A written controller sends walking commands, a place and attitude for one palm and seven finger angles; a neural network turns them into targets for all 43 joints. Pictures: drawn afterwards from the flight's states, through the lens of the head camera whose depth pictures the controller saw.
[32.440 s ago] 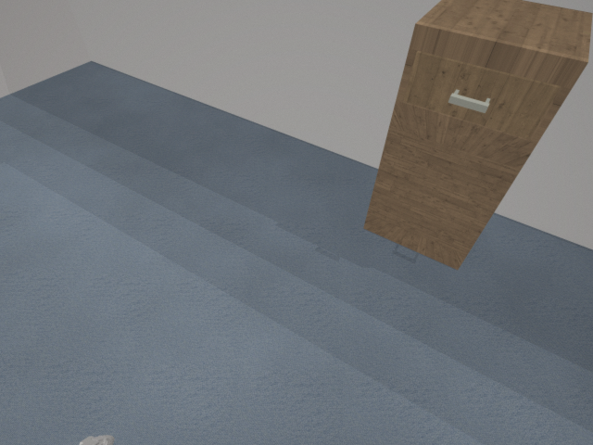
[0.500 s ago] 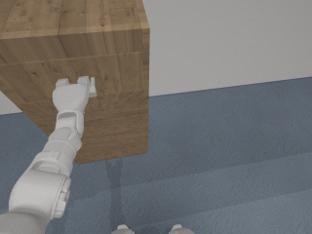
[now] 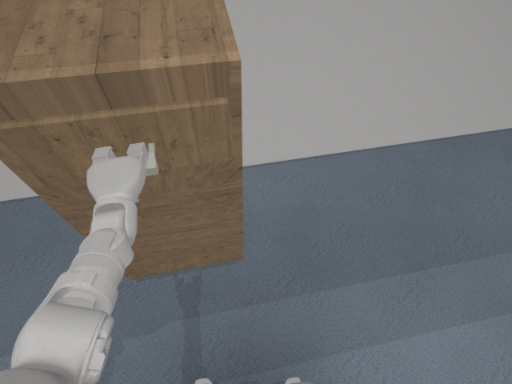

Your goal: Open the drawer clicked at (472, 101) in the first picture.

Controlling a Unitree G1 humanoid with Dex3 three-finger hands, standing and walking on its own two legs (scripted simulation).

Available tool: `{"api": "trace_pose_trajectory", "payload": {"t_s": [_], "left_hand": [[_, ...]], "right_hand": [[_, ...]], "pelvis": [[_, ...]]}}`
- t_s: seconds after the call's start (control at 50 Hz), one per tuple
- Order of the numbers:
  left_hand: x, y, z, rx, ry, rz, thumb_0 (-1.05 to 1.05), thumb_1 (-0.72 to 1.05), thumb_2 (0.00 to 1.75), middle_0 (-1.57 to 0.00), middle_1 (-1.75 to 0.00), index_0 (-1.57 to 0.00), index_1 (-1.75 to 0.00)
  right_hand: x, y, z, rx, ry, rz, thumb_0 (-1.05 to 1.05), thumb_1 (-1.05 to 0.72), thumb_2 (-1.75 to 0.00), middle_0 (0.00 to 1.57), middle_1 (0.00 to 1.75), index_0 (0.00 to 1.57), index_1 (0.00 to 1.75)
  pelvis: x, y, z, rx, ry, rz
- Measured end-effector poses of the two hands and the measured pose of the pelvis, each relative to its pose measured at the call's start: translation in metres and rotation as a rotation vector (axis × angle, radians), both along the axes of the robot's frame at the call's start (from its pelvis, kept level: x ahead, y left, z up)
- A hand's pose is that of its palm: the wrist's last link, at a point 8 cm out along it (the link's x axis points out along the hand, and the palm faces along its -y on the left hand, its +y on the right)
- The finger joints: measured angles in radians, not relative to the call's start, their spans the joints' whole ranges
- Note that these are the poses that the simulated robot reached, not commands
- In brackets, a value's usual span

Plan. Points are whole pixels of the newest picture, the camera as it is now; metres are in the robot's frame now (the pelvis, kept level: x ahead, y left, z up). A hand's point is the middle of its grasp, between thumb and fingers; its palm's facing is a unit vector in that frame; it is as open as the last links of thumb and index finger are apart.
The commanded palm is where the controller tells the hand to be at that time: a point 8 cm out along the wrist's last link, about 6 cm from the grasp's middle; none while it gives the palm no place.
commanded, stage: pull the drawer open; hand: left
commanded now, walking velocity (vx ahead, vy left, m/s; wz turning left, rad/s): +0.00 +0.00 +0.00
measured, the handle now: (126, 161) +0.50 +0.21 +0.01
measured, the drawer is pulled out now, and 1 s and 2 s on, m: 0.01 0.14 0.26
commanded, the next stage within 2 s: none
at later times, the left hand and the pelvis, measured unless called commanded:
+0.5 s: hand (130, 228) +0.38 +0.19 -0.02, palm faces -0.02 -0.06 -1.00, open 5.7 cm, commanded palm +0.34 +0.20 +0.04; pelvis +0.00 +0.00 +0.01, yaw +2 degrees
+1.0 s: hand (130, 261) +0.32 +0.19 -0.02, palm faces -0.02 -0.06 -1.00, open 5.7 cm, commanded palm +0.28 +0.19 +0.04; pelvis +0.00 -0.02 +0.01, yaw +2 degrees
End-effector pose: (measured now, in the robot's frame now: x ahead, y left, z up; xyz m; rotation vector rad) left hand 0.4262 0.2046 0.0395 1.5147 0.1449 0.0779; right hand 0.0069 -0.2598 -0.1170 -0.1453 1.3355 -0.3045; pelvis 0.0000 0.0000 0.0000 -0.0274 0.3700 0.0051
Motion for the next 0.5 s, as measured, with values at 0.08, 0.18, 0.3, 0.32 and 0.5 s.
{"api": "trace_pose_trajectory", "payload": {"t_s": [0.08, 0.18, 0.3, 0.32, 0.5], "left_hand": [[-0.012, -0.002, -0.001, -0.002, -0.011, -0.001, 0.0, 0.74, 0.79, -0.3, -1.35, -0.37, -1.3], [-0.027, -0.004, -0.001, -0.001, -0.016, 0.002, 0.0, 0.74, 0.8, -0.29, -1.35, -0.37, -1.31], [-0.044, -0.006, -0.001, -0.001, -0.014, 0.007, 0.0, 0.73, 0.8, -0.29, -1.35, -0.37, -1.31], [-0.047, -0.007, -0.001, -0.001, -0.014, 0.008, 0.0, 0.73, 0.8, -0.29, -1.35, -0.37, -1.31], [-0.067, -0.01, -0.001, 0.001, -0.018, 0.013, 0.0, 0.73, 0.81, -0.3, -1.35, -0.37, -1.31]], "right_hand": [[0.01, 0.002, 0.001, 0.011, -0.02, 0.003, 0.01, -0.91, -0.9, 0.2, 0.3, 0.2, 0.3], [0.032, 0.004, 0.003, 0.017, -0.065, 0.027, 0.01, -0.91, -0.9, 0.2, 0.3, 0.2, 0.3], [0.063, 0.005, 0.007, 0.021, -0.146, 0.061, 0.01, -0.91, -0.9, 0.2, 0.3, 0.2, 0.3], [0.068, 0.005, 0.008, 0.022, -0.16, 0.068, 0.01, -0.91, -0.9, 0.2, 0.3, 0.2, 0.3], [0.099, 0.006, 0.011, 0.024, -0.234, 0.123, 0.01, -0.91, -0.9, 0.2, 0.3, 0.2, 0.3]], "pelvis": [[0.004, 0.001, 0.003, 0.0, -0.016, 0.001], [0.006, 0.001, 0.006, 0.001, -0.038, 0.007], [0.006, 0.0, 0.008, 0.004, -0.06, 0.013], [0.006, 0.0, 0.008, 0.004, -0.064, 0.015], [0.002, -0.005, 0.008, 0.011, -0.089, 0.026]]}}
